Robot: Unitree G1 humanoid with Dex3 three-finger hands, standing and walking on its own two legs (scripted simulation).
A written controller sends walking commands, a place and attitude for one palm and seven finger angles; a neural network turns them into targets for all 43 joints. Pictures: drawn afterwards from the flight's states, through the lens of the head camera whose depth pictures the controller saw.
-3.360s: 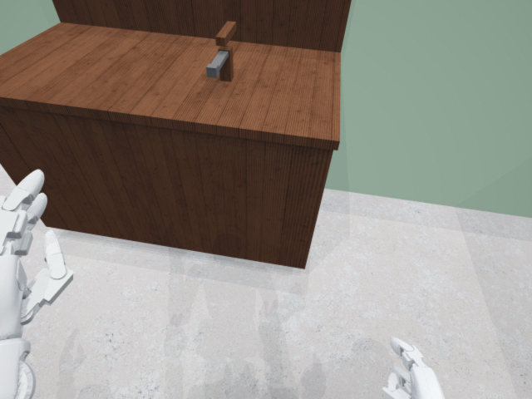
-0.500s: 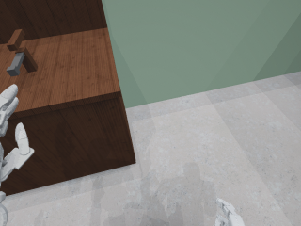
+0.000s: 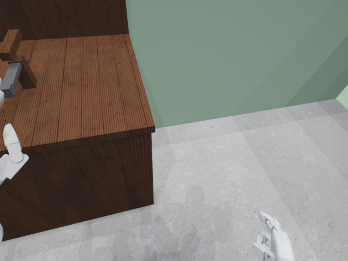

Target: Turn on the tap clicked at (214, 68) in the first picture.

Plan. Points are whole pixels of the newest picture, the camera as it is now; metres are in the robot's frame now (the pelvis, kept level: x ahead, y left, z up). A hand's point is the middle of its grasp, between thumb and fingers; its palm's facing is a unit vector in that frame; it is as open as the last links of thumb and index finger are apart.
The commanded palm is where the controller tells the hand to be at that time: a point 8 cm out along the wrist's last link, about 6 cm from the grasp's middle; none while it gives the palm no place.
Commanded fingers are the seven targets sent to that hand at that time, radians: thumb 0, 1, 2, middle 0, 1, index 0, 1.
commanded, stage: take the last steps up to it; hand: left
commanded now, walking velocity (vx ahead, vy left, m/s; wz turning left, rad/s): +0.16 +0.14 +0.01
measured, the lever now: (6, 90) +0.49 +0.47 +0.09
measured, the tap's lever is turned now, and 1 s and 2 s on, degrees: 0 0 0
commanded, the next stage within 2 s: come to a stop and stand still in 0.02 s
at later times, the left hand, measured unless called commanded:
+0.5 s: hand (38, 154) +0.25 +0.25 +0.17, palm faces +0.38 -0.87 -0.33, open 7.5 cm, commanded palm +0.19 +0.30 +0.19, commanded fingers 0.00 0.90 0.90 -0.20 -0.30 -0.20 -0.30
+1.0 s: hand out of the picture +0.21 +0.33 +0.18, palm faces +0.43 -0.82 -0.37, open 7.5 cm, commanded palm +0.15 +0.34 +0.19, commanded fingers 0.00 0.90 0.90 -0.20 -0.30 -0.20 -0.30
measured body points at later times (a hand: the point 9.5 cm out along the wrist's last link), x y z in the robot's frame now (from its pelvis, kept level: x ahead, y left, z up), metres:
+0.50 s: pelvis +0.03 +0.02 +0.01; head +0.03 +0.02 +0.46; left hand +0.23 +0.29 +0.18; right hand +0.19 -0.23 -0.08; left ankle +0.04 +0.14 -0.72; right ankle +0.04 -0.06 -0.72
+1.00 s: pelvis -0.01 +0.06 +0.01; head +0.00 +0.08 +0.46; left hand +0.18 +0.37 +0.20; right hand +0.15 -0.14 -0.07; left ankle +0.04 +0.14 -0.72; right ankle +0.04 -0.06 -0.72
